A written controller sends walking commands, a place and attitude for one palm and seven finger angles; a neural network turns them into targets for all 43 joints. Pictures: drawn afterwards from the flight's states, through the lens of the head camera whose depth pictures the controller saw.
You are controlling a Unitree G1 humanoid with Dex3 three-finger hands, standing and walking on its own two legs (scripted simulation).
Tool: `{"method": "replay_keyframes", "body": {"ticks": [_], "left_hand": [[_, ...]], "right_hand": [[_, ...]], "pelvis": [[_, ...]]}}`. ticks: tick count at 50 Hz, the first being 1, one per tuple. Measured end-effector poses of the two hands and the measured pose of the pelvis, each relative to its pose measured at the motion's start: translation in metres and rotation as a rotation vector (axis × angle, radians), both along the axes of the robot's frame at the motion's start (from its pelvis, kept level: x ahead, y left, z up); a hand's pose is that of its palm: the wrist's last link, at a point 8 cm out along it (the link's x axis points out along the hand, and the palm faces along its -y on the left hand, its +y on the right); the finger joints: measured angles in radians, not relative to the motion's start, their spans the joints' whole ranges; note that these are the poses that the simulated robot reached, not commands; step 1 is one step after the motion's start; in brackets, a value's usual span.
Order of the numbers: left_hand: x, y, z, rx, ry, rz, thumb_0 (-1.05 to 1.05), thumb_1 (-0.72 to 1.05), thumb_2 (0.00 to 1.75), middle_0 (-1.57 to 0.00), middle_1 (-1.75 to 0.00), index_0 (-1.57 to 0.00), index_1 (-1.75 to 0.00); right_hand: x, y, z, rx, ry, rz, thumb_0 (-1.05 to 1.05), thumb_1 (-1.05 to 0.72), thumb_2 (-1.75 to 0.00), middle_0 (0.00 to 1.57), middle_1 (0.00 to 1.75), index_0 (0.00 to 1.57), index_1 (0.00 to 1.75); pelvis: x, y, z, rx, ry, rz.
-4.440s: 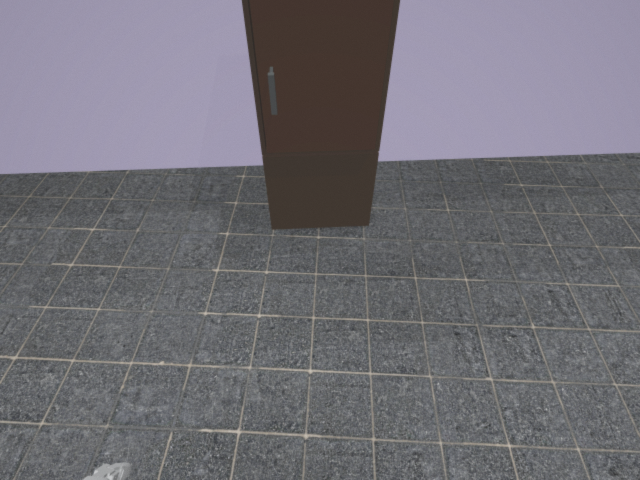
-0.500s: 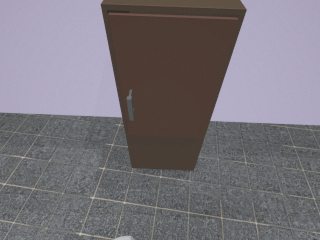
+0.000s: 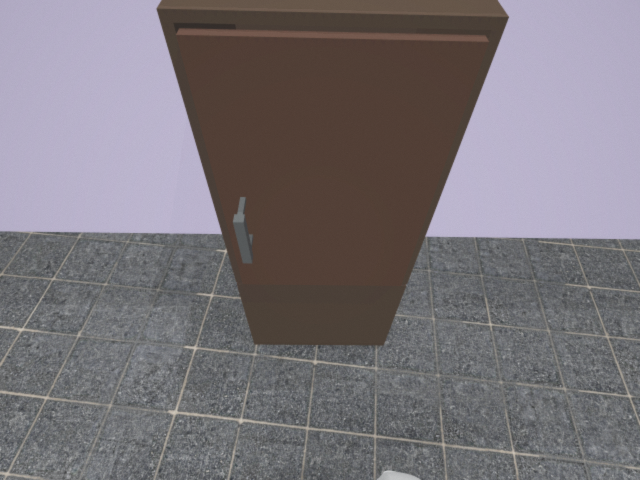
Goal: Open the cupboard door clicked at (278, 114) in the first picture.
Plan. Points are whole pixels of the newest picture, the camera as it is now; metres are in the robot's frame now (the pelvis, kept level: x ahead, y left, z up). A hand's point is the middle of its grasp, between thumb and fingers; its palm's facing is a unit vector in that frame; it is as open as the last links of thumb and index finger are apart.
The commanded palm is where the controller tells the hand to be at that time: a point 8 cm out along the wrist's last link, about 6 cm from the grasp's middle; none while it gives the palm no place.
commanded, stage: come to a stop and stand still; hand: left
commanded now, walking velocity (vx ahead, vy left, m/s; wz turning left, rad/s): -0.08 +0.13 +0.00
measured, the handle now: (245, 231) +0.54 +0.17 -0.10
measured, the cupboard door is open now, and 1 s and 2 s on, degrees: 0 0 0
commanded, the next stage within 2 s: look again from close up in 1.00 s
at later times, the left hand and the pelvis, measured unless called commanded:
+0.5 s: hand out of the picture -0.01 +0.18 -0.17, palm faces +0.10 -0.97 -0.23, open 7.3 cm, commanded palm none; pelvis -0.04 -0.01 +0.00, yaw +1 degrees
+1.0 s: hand out of the picture +0.00 +0.16 -0.17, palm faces +0.05 -0.97 -0.22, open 7.2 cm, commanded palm none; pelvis -0.01 -0.01 +0.00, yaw +1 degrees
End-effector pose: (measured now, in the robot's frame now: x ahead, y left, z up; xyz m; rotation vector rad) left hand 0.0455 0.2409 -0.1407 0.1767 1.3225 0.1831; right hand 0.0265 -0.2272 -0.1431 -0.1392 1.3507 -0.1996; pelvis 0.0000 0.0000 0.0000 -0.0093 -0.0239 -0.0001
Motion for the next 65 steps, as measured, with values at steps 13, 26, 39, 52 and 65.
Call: {"method": "replay_keyframes", "body": {"ticks": [13,26,39,52,65], "left_hand": [[0.000,-0.044,0.020,0.045,-0.098,-0.009,0.00,0.91,0.90,-0.20,-0.30,-0.21,-0.29],[-0.075,-0.006,-0.004,-0.012,0.005,0.069,0.00,0.91,0.90,-0.20,-0.30,-0.21,-0.30],[-0.081,-0.015,-0.005,-0.062,0.112,0.039,0.00,0.91,0.90,-0.20,-0.30,-0.20,-0.29],[-0.053,-0.031,0.000,-0.014,0.049,0.032,0.01,0.94,0.90,-0.20,-0.30,-0.20,-0.29],[-0.076,-0.023,-0.003,-0.019,0.032,0.009,0.01,0.92,0.90,-0.20,-0.30,-0.21,-0.29]], "right_hand": [[-0.002,-0.046,-0.018,0.058,-0.004,0.018,0.00,-0.91,-0.90,0.20,0.30,0.20,0.30],[-0.018,-0.022,0.005,-0.023,-0.066,0.086,0.00,-0.91,-0.90,0.20,0.30,0.20,0.30],[-0.077,0.022,0.002,0.049,0.110,0.005,0.00,-0.91,-0.90,0.20,0.30,0.20,0.30],[-0.064,0.008,-0.009,0.070,0.108,0.005,0.00,-0.91,-0.90,0.20,0.30,0.20,0.30],[-0.043,-0.003,-0.009,0.030,-0.038,0.053,0.01,-0.92,-0.90,0.20,0.30,0.20,0.30]], "pelvis": [[-0.014,-0.035,-0.002,0.040,0.004,0.016],[-0.038,-0.005,-0.004,0.004,0.021,0.016],[-0.021,-0.001,0.002,0.021,0.033,0.020],[-0.015,-0.017,0.001,0.010,0.013,0.020],[-0.032,-0.004,-0.005,0.001,0.003,0.021]]}}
